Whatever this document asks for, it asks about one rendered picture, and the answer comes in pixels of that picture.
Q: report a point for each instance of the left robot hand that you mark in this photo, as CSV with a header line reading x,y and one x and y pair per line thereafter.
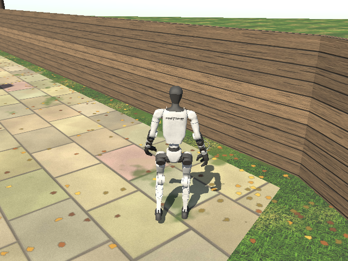
x,y
152,148

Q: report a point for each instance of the right robot upper arm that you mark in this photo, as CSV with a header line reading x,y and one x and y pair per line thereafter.
x,y
194,124

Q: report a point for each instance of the left robot upper arm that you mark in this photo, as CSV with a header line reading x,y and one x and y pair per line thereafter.
x,y
155,122

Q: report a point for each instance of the left robot shin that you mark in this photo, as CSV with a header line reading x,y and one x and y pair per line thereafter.
x,y
159,194

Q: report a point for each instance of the robot right forearm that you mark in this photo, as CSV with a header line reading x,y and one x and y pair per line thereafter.
x,y
201,145

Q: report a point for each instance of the right robot thigh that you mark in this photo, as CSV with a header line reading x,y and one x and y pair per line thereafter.
x,y
186,166

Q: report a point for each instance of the right robot hand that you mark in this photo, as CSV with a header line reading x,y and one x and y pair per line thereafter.
x,y
204,158

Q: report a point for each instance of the robot left forearm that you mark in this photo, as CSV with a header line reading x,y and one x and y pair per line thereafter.
x,y
149,140

